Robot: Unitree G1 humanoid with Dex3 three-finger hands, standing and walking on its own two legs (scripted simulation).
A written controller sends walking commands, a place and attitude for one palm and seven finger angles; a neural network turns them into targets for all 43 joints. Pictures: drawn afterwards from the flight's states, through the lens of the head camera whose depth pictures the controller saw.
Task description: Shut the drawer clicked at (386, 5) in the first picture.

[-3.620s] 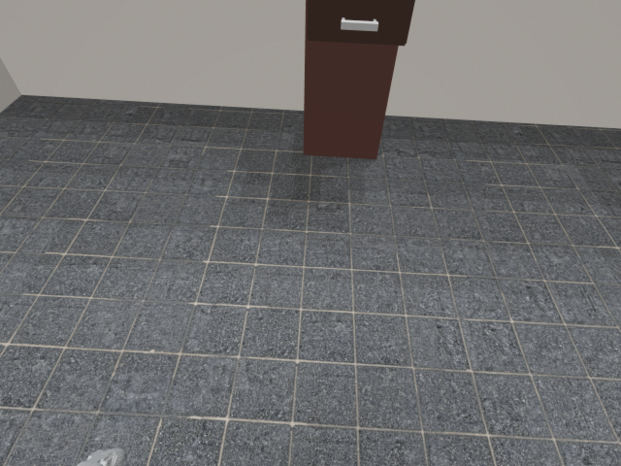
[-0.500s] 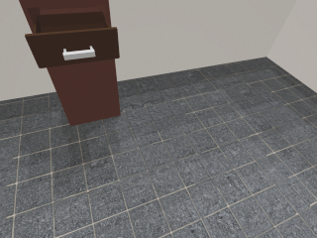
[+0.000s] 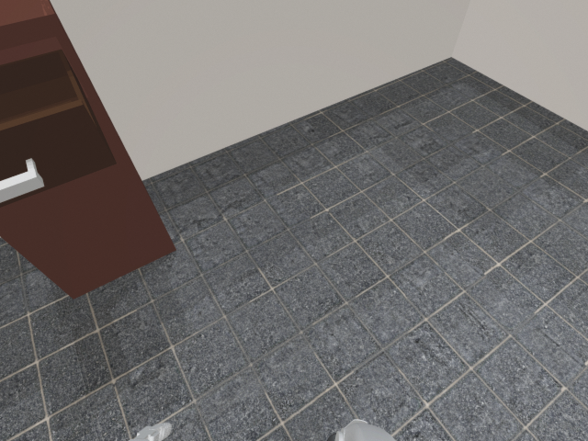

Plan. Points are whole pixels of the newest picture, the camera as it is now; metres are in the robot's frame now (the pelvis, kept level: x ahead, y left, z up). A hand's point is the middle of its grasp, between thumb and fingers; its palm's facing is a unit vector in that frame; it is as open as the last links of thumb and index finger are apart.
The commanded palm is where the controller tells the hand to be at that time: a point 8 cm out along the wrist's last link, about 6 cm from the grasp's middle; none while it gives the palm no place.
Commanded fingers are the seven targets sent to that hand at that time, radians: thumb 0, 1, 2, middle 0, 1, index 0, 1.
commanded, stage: turn to face it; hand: left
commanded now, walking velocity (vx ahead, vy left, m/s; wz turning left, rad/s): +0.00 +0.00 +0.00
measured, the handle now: out of the picture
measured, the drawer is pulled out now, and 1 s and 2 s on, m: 0.29 0.29 0.29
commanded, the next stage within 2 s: take the last steps up to it in 0.98 s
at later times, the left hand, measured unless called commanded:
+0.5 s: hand out of the picture +0.13 +0.22 -0.17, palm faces +0.26 -0.95 -0.18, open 7.3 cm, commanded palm none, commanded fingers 0.00 0.90 0.90 -0.20 -0.30 -0.20 -0.30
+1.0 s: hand (187, 430) +0.16 +0.17 -0.12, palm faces +0.44 -0.85 -0.28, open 7.4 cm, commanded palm none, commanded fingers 0.00 0.90 0.90 -0.20 -0.30 -0.20 -0.30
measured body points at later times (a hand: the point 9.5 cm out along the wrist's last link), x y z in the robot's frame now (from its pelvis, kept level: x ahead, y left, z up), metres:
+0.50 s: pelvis +0.12 +0.03 +0.01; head +0.15 +0.06 +0.46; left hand +0.12 +0.27 -0.15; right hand +0.27 -0.19 -0.12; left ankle +0.17 +0.12 -0.71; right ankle +0.10 -0.10 -0.65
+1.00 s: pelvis +0.16 -0.04 +0.02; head +0.20 -0.07 +0.47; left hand +0.13 +0.21 -0.10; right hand +0.33 -0.25 -0.14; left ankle +0.10 +0.09 -0.63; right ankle +0.19 -0.13 -0.71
